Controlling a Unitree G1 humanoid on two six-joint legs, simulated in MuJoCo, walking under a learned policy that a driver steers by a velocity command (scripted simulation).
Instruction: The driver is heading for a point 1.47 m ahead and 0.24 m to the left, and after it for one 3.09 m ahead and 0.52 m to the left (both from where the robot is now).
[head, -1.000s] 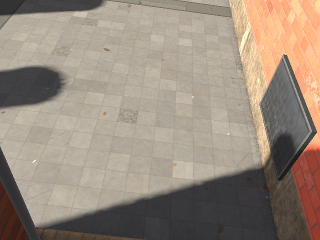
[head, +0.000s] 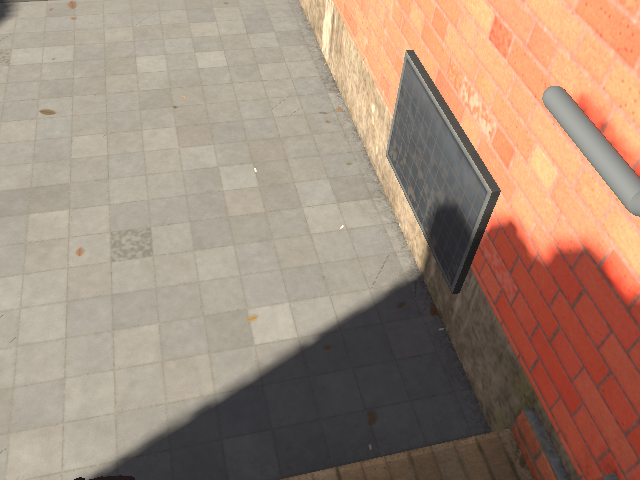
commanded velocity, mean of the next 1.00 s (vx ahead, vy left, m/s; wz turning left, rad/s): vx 0.00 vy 0.00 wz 0.22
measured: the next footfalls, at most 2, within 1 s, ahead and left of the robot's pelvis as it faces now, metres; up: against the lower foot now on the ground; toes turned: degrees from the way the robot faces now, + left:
right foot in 0.26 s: +0.07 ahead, -0.19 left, +0.00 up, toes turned +3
left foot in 0.84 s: +0.02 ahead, +0.05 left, +0.00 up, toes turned +12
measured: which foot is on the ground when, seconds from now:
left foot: down 0.00-0.60, up 0.62-0.82, down 0.84-1.00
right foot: up 0.00-0.24, down 0.26-0.84, up 0.86-1.00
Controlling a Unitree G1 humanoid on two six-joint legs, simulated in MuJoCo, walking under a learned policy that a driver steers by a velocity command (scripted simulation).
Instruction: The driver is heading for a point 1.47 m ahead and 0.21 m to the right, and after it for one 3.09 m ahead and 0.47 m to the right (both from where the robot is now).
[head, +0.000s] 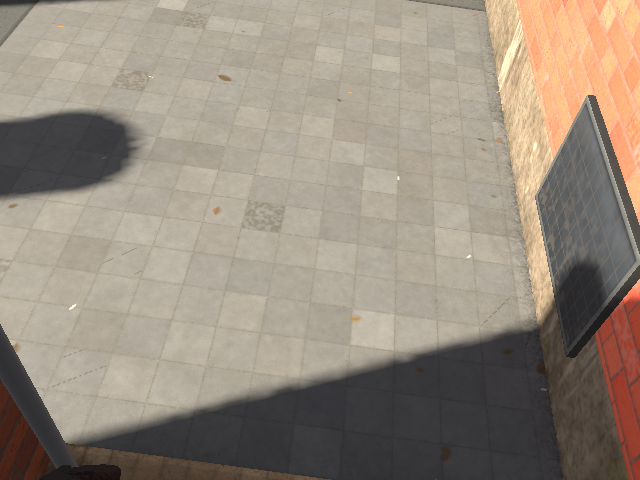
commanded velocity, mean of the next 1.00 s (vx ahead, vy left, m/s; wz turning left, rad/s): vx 0.34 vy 0.00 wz -0.19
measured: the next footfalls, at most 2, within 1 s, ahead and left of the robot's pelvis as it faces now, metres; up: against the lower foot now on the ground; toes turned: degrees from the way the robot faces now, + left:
right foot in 0.30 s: +0.01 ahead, -0.19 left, +0.00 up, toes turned +5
right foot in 0.94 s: +0.23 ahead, -0.31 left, -0.19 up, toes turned -16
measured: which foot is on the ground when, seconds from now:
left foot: down 0.00-0.92, up 0.94-1.00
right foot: up 0.00-0.28, down 0.30-0.58, up 0.60-0.92, down 0.94-1.00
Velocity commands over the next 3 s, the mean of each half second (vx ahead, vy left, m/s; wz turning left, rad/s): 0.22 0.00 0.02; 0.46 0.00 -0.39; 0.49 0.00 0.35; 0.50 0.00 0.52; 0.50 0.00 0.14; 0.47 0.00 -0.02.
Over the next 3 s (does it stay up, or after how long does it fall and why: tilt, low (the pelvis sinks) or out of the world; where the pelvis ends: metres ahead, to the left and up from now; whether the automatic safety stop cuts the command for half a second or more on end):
stays up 1.30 -0.29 -0.54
